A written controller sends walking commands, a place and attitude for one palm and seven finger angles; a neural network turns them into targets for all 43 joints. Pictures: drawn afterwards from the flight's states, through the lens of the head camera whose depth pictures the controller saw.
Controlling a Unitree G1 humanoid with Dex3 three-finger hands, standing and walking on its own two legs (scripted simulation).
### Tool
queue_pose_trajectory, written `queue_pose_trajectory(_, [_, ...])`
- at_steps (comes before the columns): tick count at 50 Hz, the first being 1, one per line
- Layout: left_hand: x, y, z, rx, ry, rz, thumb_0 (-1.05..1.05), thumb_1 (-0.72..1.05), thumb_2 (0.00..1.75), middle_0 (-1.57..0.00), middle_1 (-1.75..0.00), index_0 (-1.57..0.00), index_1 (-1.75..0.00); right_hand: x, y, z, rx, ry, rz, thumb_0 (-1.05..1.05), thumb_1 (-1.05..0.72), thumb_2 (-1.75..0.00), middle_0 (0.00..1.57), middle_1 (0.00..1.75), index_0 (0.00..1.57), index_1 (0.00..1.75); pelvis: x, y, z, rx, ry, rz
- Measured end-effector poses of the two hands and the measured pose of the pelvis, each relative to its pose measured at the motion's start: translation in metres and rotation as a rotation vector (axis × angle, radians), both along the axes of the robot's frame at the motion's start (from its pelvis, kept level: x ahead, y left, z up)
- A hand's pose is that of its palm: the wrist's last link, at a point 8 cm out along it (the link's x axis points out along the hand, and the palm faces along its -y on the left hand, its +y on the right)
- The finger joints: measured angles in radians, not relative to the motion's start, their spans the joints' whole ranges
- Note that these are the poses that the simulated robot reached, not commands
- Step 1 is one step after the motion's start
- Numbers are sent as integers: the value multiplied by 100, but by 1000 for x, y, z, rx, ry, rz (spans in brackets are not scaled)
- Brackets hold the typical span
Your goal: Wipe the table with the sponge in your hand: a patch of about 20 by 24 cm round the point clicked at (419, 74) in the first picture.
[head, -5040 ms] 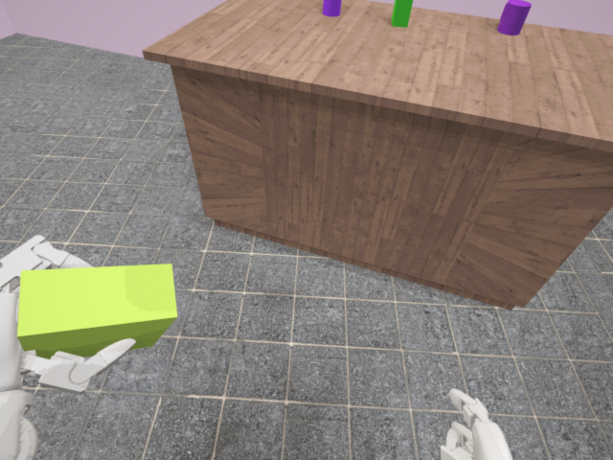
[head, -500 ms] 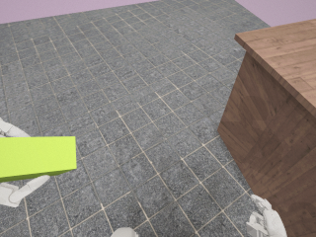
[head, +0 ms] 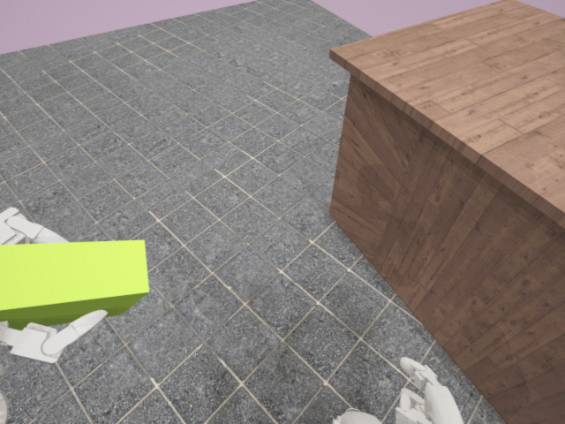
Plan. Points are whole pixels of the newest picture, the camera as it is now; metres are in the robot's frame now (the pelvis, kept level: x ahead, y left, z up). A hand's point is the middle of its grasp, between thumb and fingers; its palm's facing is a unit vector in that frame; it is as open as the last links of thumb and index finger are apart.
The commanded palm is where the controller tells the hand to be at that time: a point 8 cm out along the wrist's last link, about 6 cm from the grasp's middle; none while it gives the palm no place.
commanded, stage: turn to face it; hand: left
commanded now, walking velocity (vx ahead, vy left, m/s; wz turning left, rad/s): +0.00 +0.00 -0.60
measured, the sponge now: (92, 285) +0.21 +0.23 +0.16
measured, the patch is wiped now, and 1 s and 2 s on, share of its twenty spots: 0.00 0.00 0.00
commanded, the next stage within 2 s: none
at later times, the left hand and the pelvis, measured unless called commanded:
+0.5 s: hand (181, 283) +0.21 +0.13 +0.18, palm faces +0.16 -0.84 -0.52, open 9.7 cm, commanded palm +0.18 +0.16 +0.18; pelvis -0.06 -0.05 -0.02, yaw -19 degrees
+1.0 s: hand (360, 379) +0.15 -0.04 +0.18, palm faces -0.15 -0.79 -0.60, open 9.7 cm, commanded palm +0.13 +0.02 +0.18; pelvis -0.17 -0.11 +0.00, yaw -36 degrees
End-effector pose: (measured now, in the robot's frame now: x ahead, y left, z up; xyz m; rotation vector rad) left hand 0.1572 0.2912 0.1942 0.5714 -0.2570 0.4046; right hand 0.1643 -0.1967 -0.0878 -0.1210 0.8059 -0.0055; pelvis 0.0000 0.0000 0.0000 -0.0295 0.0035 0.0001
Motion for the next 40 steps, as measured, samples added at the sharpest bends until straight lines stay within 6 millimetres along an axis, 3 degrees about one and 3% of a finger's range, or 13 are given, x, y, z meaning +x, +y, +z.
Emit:
queue_pose_trajectory(5, [27, -41, -14, -18, 18, -86, -1, -45, 99, -80, -133, -79, -134, -31, -28, -12, 8, 18, -51, 1, -90, -89, 20, 30, 20, 30, -9, -25, -6, -8, -8, -70])
queue_pose_trajectory(10, [52, -98, -22, 3, -3, -237, -1, -45, 99, -80, -133, -79, -134, -59, -82, -28, -33, 41, -128, 1, -90, -89, 20, 30, 20, 30, -28, -50, -19, -12, -19, -104])
queue_pose_trajectory(14, [50, -126, -12, 40, 19, -372, -1, -45, 99, -80, -133, -79, -134, -87, -122, -16, -99, 63, -249, 1, -90, -89, 20, 30, 20, 30, -40, -54, -13, 22, -6, -172])
queue_pose_trajectory(18, [38, -133, 6, 125, -3, -449, -1, -45, 99, -80, -133, -79, -134, -111, -145, 0, -162, 59, -324, 1, -91, -89, 20, 30, 20, 29, -47, -53, -12, 31, 5, -227])
queue_pose_trajectory(22, [30, -124, 11, 132, -74, -446, -1, -45, 100, -80, -133, -79, -134, -133, -149, 5, -200, 42, -378, 1, -91, -89, 20, 30, 19, 29, -52, -49, -17, 42, -8, -277])
queue_pose_trajectory(26, [30, -115, 0, 64, -71, -372, -1, -45, 100, -80, -134, -79, -134, -152, -139, 5, -163, 7, -412, 1, -91, -90, 19, 30, 19, 29, -61, -51, -14, 31, -27, -338])
queue_pose_trajectory(28, [30, -121, -9, -1, -43, -349, -1, -45, 100, -80, -134, -79, -134, -161, -132, 3, -117, -7, -419, 1, -91, -89, 19, 30, 19, 29, -68, -54, -11, 16, -32, -362])
queue_pose_trajectory(31, [27, -148, -19, -76, -10, -373, -1, -45, 100, -80, -134, -79, -134, -175, -123, -2, -55, -29, -419, 1, -90, -89, 20, 30, 20, 29, -81, -61, -10, 8, -38, -402])
queue_pose_trajectory(34, [20, -188, -20, -70, -4, -463, -1, -45, 100, -80, -134, -79, -135, -192, -122, -12, -4, -55, -422, 1, -90, -89, 20, 30, 20, 29, -99, -73, -15, 16, -39, -438])
queue_pose_trajectory(37, [9, -228, -15, 5, -27, -563, -1, -45, 100, -79, -134, -79, -135, -216, -133, -29, 36, -73, -444, 1, -90, -89, 20, 30, 20, 30, -119, -88, -26, 14, -45, -468])
queue_pose_trajectory(40, [-1, -257, -5, 56, -30, -637, -1, -45, 100, -79, -134, -79, -135, -248, -150, -41, 41, -16, -495, 1, -90, -89, 20, 30, 20, 30, -137, -95, -25, 32, -48, -493])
